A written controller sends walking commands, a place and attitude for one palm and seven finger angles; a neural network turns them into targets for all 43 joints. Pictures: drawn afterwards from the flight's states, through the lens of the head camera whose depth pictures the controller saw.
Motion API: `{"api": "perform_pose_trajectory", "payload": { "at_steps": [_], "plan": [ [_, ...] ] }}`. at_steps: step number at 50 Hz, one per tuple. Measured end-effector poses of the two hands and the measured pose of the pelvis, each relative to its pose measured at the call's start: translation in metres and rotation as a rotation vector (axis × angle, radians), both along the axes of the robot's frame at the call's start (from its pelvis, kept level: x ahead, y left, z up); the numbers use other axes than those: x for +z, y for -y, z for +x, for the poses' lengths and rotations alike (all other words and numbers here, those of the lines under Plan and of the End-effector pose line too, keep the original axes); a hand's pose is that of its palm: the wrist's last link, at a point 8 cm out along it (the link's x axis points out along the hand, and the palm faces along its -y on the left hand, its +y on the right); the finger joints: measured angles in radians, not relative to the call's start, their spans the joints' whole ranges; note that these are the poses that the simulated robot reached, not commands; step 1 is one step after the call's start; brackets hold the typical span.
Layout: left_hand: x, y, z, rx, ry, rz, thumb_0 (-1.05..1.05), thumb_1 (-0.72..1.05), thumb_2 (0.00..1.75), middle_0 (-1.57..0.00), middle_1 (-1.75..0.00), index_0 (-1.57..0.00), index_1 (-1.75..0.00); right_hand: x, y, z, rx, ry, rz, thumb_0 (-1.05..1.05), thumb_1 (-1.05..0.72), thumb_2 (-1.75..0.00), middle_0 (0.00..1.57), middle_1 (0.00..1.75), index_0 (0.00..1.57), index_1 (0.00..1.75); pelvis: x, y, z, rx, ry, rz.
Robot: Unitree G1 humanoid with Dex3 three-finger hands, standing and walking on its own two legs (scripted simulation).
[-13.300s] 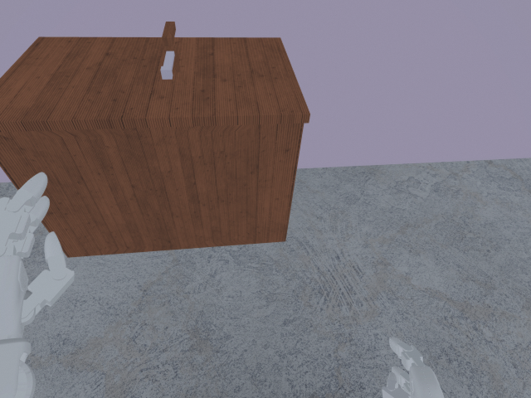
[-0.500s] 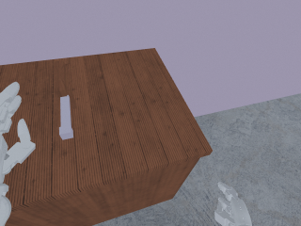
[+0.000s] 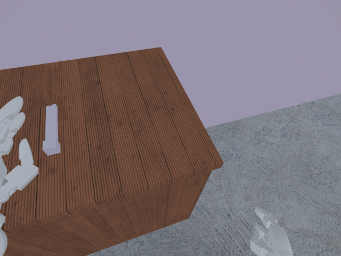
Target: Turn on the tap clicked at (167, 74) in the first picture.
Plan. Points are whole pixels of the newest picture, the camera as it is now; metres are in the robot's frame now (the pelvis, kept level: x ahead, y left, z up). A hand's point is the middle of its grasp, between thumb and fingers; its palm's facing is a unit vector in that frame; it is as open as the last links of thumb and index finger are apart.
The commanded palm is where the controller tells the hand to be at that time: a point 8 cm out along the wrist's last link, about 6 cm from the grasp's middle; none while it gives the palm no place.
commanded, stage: shuffle to correct the standing spot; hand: left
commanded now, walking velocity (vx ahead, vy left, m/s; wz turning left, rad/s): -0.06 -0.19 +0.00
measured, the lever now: (51, 146) +0.33 +0.31 +0.04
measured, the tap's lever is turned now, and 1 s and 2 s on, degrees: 0 0 0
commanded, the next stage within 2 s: none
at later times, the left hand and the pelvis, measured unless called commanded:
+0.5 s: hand (41, 169) +0.22 +0.23 +0.16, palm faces +0.31 -0.85 -0.43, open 7.4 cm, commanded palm +0.16 +0.27 +0.18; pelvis +0.00 -0.01 +0.00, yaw +1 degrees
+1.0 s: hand (38, 174) +0.21 +0.24 +0.16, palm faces +0.32 -0.85 -0.41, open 7.4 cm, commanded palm +0.15 +0.27 +0.18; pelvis +0.00 -0.01 +0.00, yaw +1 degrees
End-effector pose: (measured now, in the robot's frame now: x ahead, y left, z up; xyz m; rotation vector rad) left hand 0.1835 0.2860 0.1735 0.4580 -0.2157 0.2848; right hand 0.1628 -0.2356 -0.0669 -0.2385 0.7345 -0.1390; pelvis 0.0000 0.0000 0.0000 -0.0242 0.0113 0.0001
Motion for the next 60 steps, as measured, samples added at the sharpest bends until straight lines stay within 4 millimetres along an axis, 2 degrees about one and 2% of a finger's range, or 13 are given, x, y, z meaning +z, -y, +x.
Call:
{"api": "perform_pose_trajectory", "payload": {
  "at_steps": [10, 38, 51, 60],
  "plan": [
    [0.002, 0.010, 0.003, -0.014, 0.002, 0.014, 0.01, 0.89, 0.90, -0.21, -0.30, -0.21, -0.31, -0.004, 0.012, -0.006, -0.022, -0.020, -0.008, 0.01, -0.91, -0.90, 0.20, 0.30, 0.20, 0.29, -0.002, 0.008, 0.002, 0.004, -0.004, 0.003],
    [0.008, 0.008, -0.002, 0.000, 0.023, 0.032, 0.01, 0.89, 0.90, -0.21, -0.30, -0.21, -0.31, -0.004, 0.001, 0.006, 0.008, -0.008, 0.010, 0.01, -0.91, -0.90, 0.20, 0.30, 0.21, 0.30, -0.003, 0.009, 0.003, 0.019, 0.003, 0.002],
    [0.001, 0.009, -0.008, 0.012, -0.003, 0.007, 0.01, 0.89, 0.90, -0.21, -0.30, -0.21, -0.31, -0.009, 0.000, -0.003, 0.008, -0.030, 0.019, 0.01, -0.91, -0.90, 0.20, 0.30, 0.21, 0.30, -0.004, 0.008, 0.000, 0.021, -0.002, -0.001],
    [0.011, 0.007, 0.000, -0.002, 0.031, 0.044, 0.01, 0.89, 0.90, -0.21, -0.30, -0.21, -0.31, -0.008, -0.001, -0.003, 0.001, -0.033, 0.020, 0.01, -0.91, -0.90, 0.20, 0.30, 0.21, 0.29, -0.002, 0.007, 0.004, 0.025, 0.002, 0.001]
  ]
}}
